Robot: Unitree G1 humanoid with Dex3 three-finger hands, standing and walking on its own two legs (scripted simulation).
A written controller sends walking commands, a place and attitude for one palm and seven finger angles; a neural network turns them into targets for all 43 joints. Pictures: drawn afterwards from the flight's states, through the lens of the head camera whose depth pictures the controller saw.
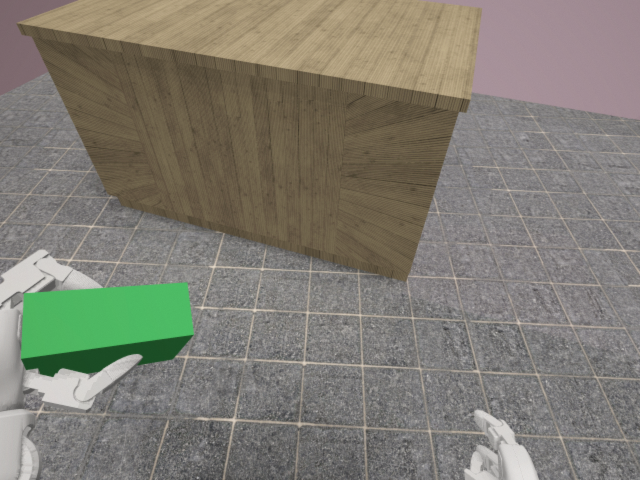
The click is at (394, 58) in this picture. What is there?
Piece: table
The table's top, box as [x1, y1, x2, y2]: [16, 0, 481, 112]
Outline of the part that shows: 16,23 21,33 25,35 466,112 470,99 481,8 419,0 78,0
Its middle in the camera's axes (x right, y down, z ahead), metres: -0.18 -0.77 +1.36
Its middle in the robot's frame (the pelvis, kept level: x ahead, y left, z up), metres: +1.53 +0.26 +0.02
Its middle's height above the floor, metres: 0.79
